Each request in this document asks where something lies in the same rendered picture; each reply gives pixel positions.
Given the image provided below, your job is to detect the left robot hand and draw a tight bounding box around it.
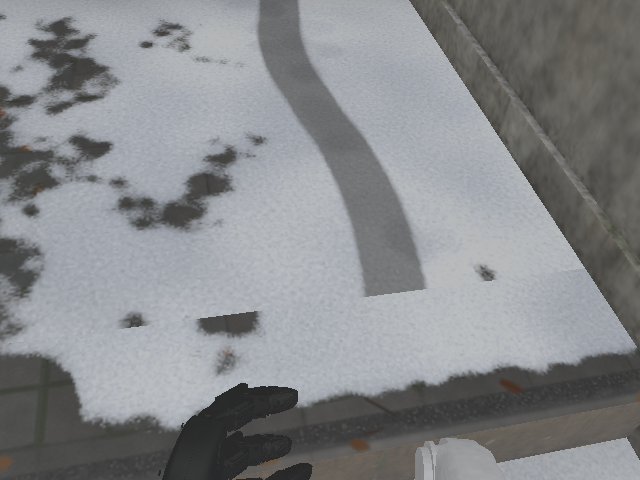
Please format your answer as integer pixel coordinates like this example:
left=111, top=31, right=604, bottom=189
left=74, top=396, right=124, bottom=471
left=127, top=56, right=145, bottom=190
left=158, top=383, right=313, bottom=480

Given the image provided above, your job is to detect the right robot thigh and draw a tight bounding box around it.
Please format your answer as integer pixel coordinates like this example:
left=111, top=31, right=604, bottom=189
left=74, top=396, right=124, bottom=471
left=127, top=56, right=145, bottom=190
left=415, top=438, right=506, bottom=480

